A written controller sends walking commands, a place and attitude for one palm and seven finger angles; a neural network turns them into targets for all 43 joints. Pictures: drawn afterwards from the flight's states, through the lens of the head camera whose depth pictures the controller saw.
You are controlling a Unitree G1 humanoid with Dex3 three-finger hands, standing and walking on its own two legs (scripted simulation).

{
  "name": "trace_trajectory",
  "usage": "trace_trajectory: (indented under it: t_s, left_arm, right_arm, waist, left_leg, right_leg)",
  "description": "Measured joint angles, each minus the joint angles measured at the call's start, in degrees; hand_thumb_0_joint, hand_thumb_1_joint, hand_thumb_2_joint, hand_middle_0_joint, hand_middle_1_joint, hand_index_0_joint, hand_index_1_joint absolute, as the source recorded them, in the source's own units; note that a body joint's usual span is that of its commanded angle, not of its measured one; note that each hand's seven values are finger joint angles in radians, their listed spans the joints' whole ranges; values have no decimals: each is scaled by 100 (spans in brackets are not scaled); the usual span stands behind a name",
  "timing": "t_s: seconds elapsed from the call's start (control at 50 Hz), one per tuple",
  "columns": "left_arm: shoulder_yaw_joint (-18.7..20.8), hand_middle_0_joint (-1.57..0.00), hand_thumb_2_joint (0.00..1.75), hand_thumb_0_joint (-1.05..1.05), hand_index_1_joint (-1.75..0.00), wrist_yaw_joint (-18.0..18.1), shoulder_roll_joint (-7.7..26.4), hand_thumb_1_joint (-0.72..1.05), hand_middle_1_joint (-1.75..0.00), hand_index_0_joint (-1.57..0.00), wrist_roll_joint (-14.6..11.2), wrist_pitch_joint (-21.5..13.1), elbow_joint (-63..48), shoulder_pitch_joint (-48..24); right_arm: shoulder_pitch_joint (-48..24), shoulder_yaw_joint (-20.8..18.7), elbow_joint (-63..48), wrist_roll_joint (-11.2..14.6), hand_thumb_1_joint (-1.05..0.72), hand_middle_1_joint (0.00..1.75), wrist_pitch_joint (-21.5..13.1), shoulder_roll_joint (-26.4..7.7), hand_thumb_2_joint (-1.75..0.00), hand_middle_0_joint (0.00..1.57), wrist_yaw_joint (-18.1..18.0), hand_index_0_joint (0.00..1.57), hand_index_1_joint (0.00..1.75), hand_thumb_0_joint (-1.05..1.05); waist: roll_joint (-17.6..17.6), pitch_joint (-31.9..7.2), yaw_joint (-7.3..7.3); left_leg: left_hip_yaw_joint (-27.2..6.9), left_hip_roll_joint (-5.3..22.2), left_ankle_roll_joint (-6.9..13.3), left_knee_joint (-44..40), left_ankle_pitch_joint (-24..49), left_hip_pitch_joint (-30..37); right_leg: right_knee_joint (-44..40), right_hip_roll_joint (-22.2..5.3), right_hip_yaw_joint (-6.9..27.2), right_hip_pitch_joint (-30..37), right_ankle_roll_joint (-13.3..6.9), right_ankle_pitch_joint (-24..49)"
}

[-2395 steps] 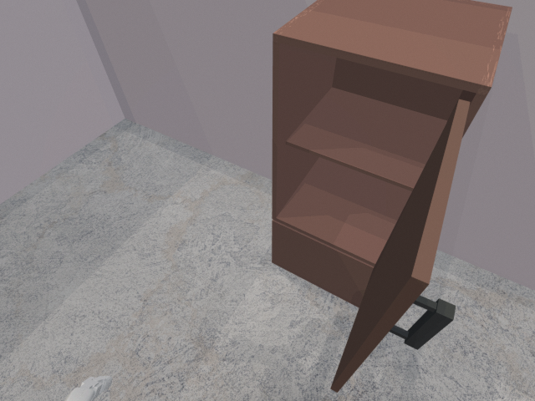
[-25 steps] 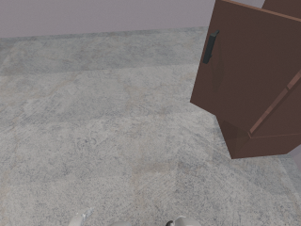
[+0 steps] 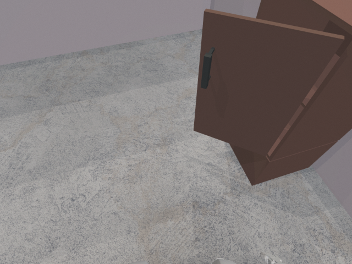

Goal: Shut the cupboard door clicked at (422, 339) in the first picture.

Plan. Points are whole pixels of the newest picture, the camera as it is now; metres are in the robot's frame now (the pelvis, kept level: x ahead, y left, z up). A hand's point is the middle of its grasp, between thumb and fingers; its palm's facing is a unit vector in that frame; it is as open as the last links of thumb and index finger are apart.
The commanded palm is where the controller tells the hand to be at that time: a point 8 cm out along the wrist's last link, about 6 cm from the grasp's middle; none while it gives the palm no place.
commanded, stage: turn to face it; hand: left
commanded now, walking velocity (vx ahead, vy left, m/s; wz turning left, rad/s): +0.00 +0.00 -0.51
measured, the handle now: (208, 68) +0.71 -0.04 +0.00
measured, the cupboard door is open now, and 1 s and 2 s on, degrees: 48 48 48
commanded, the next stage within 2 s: take the last steps up to it in 0.48 s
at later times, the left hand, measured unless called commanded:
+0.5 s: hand (115, 233) +0.19 +0.19 -0.16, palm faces -0.20 -0.95 -0.21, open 7.4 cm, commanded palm none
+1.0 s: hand (119, 253) +0.15 +0.18 -0.18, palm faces -0.28 -0.95 -0.17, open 7.4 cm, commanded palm none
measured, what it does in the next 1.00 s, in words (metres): walks ahead, turning right: right foot, then left foot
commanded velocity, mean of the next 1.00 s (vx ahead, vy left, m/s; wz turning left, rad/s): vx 0.11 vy -0.01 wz -0.22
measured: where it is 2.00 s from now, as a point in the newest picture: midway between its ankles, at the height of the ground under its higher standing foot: (197, 258)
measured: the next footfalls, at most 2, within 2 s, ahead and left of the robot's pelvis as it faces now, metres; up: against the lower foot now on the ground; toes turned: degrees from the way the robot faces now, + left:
right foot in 0.04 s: +0.06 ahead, -0.12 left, +0.00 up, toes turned -5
left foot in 0.34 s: +0.12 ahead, +0.13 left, +0.00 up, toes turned -5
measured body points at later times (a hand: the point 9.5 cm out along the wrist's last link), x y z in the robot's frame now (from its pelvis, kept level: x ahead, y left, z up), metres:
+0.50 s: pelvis +0.05 +0.02 +0.00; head +0.09 +0.02 +0.45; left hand +0.21 +0.24 -0.14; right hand +0.03 -0.23 -0.14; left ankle +0.08 +0.14 -0.73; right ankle -0.01 -0.10 -0.68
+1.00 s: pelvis +0.10 +0.00 +0.00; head +0.12 +0.01 +0.45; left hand +0.17 +0.23 -0.17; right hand +0.06 -0.24 -0.14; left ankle +0.14 +0.10 -0.73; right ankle +0.01 -0.09 -0.70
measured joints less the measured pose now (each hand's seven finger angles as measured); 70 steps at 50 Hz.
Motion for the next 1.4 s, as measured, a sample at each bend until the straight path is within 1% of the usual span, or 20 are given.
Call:
trace_trajectory:
  t_s: [0.04,0.1,0.16,0.28,0.34,0.4,0.48,0.56,0.62,0.68,0.76,0.82,0.9,0.96,1.04,1.14,1.26,1.3,1.34,1.4]
  left_arm:
    - [-5,-20,90,1,-30,-10,125,91,-30,-19,24,-76,-140,-19]
    - [-48,-20,90,1,-30,95,91,91,-30,-19,33,-156,-171,-185]
    - [-89,-20,90,1,-30,192,73,90,-30,-20,39,-115,-209,-225]
    - [-144,-20,90,1,-30,210,110,90,-30,-20,40,-58,-162,-236]
    - [-155,-20,90,1,-30,194,104,90,-30,-20,-4,7,-125,-215]
    - [-134,-20,90,1,-30,163,168,90,-30,-20,-27,101,-74,-288]
    - [-126,-20,90,1,-30,96,150,90,-30,-20,-24,135,-58,-418]
    - [-178,-20,90,1,-30,63,48,90,-30,-19,-38,109,-88,-459]
    - [-209,-20,90,1,-30,65,15,90,-30,-20,-32,22,-116,-370]
    - [-256,-20,90,1,-30,111,-134,90,-30,-20,5,-90,35,-265]
    - [-279,-20,90,1,-30,169,-279,90,-30,-20,12,-177,212,19]
    - [-276,-20,90,1,-30,165,-294,90,-30,-20,28,-229,370,232]
    - [-244,-20,90,1,-30,145,-263,90,-30,-20,2,-245,591,490]
    - [-214,-20,90,1,-30,128,-218,90,-30,-20,-13,-159,742,634]
    - [-185,-20,90,1,-30,61,-141,90,-30,-20,42,-71,867,532]
    - [-198,-20,90,1,-30,17,-181,91,-30,-19,17,-138,692,221]
    - [-196,-20,90,1,-30,41,-225,90,-30,-19,36,-322,522,35]
    - [-218,-20,90,1,-30,84,-336,91,-30,-19,27,-381,566,1]
    - [-189,-20,90,0,-30,184,-379,92,-30,-20,5,-423,579,38]
    - [-212,-20,90,0,-30,274,-368,93,-30,-20,18,-425,652,126]
  right_arm:
    - [160,-66,3,41,-90,30,61,-68,-90,20,28,20,30,1]
    - [181,-191,112,97,-90,30,236,-334,-90,20,9,20,30,1]
    - [195,-238,183,102,-90,30,259,-474,-90,20,-5,20,30,1]
    - [334,-190,130,133,-91,30,156,-444,-90,20,6,19,30,1]
    - [474,-120,88,129,-91,30,44,-407,-90,20,17,19,30,1]
    - [574,-21,131,30,-91,30,-35,-233,-90,20,-2,19,30,1]
    - [745,102,183,-30,-90,30,-50,-43,-90,20,-26,20,30,1]
    - [821,102,291,-23,-90,30,-13,25,-90,20,-19,20,30,1]
    - [904,46,373,39,-90,30,33,39,-90,20,8,20,30,1]
    - [856,-46,520,70,-90,30,163,-69,-90,20,33,20,30,1]
    - [814,-103,631,53,-90,30,146,-131,-90,20,76,20,30,1]
    - [809,-116,617,56,-91,30,58,-103,-90,20,117,20,30,1]
    - [807,-79,596,50,-91,30,-106,-51,-90,20,131,20,30,1]
    - [830,-37,583,-22,-91,30,-274,3,-90,20,100,20,30,1]
    - [1033,55,576,-48,-91,30,-336,152,-90,20,42,20,30,1]
    - [1318,98,836,-29,-90,30,-286,237,-90,20,20,20,30,1]
    - [1541,7,1135,41,-90,30,-102,268,-90,20,79,20,30,1]
    - [1476,-38,1195,59,-90,30,-14,199,-90,20,93,20,30,1]
    - [1350,-74,1212,60,-90,30,23,171,-90,20,90,20,30,1]
    - [1122,-68,1107,77,-91,30,-36,152,-90,20,52,20,30,1]
  waist:
    - [-59,-86,-65]
    - [114,-34,-148]
    - [67,-34,-202]
    - [-217,-146,-266]
    - [-224,-256,-302]
    - [-385,-275,-328]
    - [-344,-218,-344]
    - [-168,-170,-368]
    - [-159,-237,-367]
    - [27,-288,-395]
    - [-1,-360,-371]
    - [-133,-421,-324]
    - [-265,-477,-252]
    - [-366,-515,-253]
    - [-475,-504,-322]
    - [-333,-424,-345]
    - [-272,-419,-329]
    - [-105,-391,-355]
    - [-76,-389,-344]
    - [-135,-398,-322]
  left_leg:
    - [121,38,-73,446,-271,-135]
    - [-445,-161,-131,2029,-1204,-735]
    - [-623,-381,-181,2792,-1084,-1126]
    - [-613,-555,-214,1389,-682,-892]
    - [-660,-530,-84,76,187,-423]
    - [-516,-519,195,179,58,-395]
    - [-433,-407,182,-174,186,-177]
    - [-328,-267,126,-361,272,-56]
    - [-194,-245,31,-99,112,-135]
    - [-447,-309,-3,900,-856,-491]
    - [-555,-502,-35,2040,-878,-910]
    - [-453,-527,-43,1612,-727,-857]
    - [-388,-554,1,199,-122,-381]
    - [-343,-556,272,43,271,-260]
    - [-226,-577,287,-298,148,77]
    - [-238,-523,210,-912,325,553]
    - [-237,-436,52,-216,-365,606]
    - [-430,-417,154,635,-986,292]
    - [-538,-496,210,1543,-1087,-145]
    - [-520,-566,151,1768,-819,-571]
  right_leg:
    - [-785,-63,82,283,-163,735]
    - [-501,49,178,156,-349,447]
    - [-753,83,377,243,-316,506]
    - [-1104,92,756,421,-223,653]
    - [-926,202,866,391,-117,520]
    - [70,211,857,86,-98,-300]
    - [1158,191,550,-194,-39,-659]
    - [260,128,275,143,-61,-407]
    - [-1069,70,273,686,-163,557]
    - [-1154,159,316,747,-325,346]
    - [-1536,135,397,1021,-359,549]
    - [-1734,97,450,1204,-340,581]
    - [-1604,116,483,1320,-264,383]
    - [-527,123,487,931,-336,-319]
    - [1177,28,353,36,-364,-310]
    - [413,-156,182,-236,-267,120]
    - [-1053,-126,167,284,-308,932]
    - [-899,-37,56,330,-392,819]
    - [-1120,9,-3,519,-442,755]
    - [-1610,42,-14,803,-446,910]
